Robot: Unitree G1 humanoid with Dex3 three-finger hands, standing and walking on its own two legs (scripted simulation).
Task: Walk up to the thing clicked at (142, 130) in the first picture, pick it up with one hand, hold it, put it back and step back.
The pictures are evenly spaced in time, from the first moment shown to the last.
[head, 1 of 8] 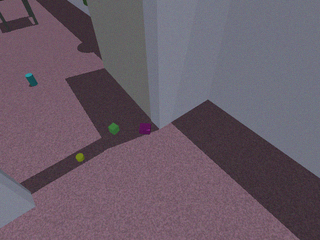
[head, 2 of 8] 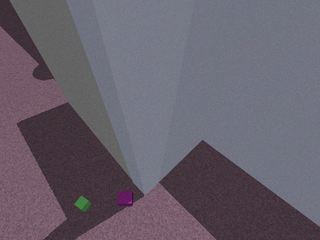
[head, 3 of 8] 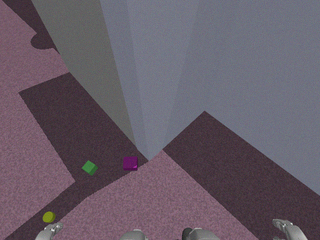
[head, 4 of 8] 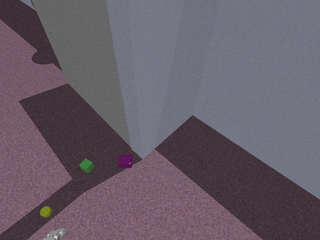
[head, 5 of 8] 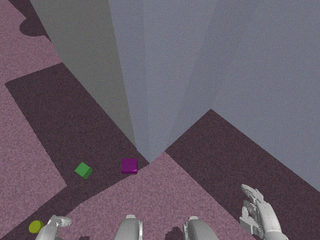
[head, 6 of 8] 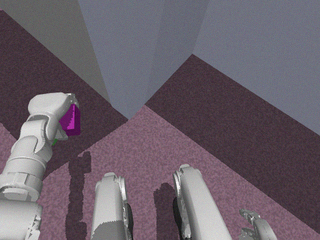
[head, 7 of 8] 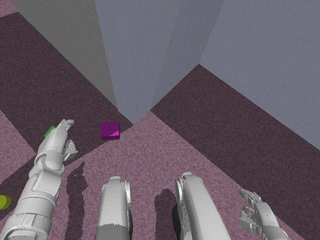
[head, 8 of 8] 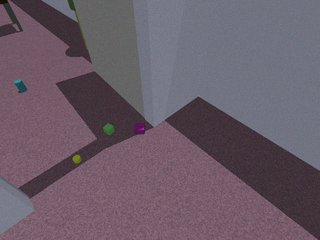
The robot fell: no
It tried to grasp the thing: yes
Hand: left
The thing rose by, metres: 0.69
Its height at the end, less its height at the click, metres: +0.00
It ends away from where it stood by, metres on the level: 0.01
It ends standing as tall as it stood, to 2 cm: yes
